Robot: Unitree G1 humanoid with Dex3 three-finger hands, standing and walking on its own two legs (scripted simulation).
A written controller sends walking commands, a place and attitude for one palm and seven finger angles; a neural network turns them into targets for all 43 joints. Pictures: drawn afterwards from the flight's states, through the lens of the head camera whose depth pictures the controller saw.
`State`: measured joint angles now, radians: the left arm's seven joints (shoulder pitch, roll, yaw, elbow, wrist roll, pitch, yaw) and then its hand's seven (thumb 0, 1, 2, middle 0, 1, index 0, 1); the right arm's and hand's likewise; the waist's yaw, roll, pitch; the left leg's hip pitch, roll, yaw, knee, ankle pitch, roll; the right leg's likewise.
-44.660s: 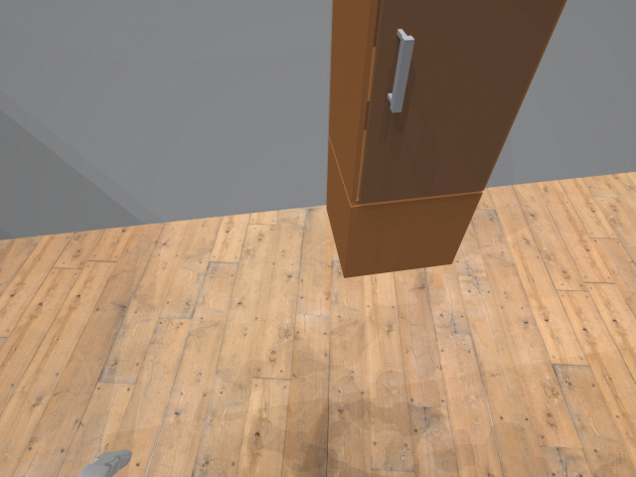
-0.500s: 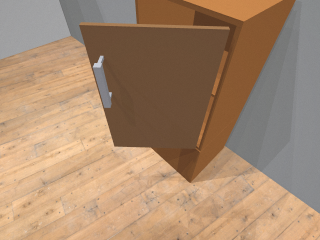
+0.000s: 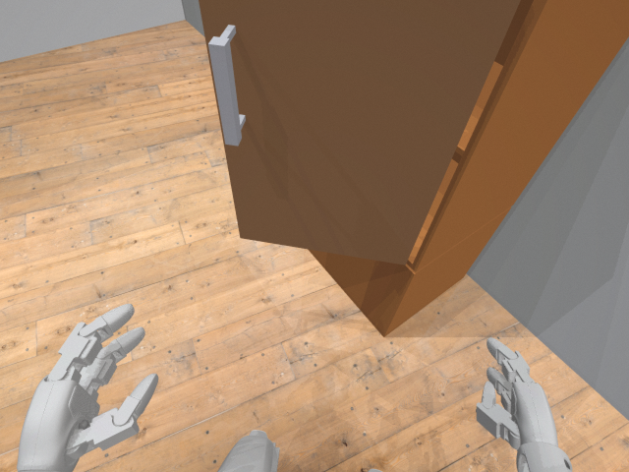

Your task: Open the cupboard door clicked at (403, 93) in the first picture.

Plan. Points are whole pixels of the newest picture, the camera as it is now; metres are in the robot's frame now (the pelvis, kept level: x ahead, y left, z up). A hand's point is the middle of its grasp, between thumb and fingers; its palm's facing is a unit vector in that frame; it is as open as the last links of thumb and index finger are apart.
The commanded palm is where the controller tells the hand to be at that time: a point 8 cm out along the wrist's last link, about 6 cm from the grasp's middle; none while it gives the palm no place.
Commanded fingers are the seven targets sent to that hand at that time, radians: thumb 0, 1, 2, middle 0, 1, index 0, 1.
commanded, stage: raise the hand with hooked fingers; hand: left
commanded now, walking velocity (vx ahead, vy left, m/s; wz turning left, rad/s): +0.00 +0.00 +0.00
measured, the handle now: (231, 88) +0.60 +0.21 +0.15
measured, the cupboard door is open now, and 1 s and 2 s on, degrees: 44 44 44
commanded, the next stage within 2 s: move the hooked fingers beside the handle in 1.58 s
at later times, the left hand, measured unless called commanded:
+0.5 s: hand (108, 314) +0.24 +0.26 +0.09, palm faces -0.03 -1.00 -0.05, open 12.2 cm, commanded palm +0.22 +0.31 +0.11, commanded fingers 0.00 -0.31 0.38 -0.29 -1.08 -0.29 -1.08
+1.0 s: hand (40, 229) +0.29 +0.32 +0.16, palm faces +0.03 -1.00 -0.05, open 13.9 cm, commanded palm +0.27 +0.36 +0.17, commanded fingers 0.00 -0.50 0.30 -0.30 -1.20 -0.30 -1.20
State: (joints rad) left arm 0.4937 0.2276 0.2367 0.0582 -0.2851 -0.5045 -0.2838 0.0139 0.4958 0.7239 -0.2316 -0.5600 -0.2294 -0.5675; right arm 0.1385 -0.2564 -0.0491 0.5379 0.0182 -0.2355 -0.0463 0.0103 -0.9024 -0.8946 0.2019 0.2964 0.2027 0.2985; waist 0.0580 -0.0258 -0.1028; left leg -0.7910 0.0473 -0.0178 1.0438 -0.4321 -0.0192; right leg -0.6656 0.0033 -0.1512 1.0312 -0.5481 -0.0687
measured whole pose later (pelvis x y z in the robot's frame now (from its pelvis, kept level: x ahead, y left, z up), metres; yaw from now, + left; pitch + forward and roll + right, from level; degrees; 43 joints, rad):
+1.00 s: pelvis +0.01 +0.05 +0.05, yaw -1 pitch +3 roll -2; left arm -0.04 0.42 0.41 0.24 -0.34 -0.13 -0.44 -0.01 -0.49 0.30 -0.30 -1.19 -0.30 -1.20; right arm 0.24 -0.24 0.08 0.59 0.05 -0.24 -0.10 0.01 -0.90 -0.89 0.21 0.30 0.21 0.30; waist 0.04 0.02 -0.03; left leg -0.46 0.00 0.05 0.70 -0.30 0.05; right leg -0.33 -0.02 -0.09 0.64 -0.36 0.01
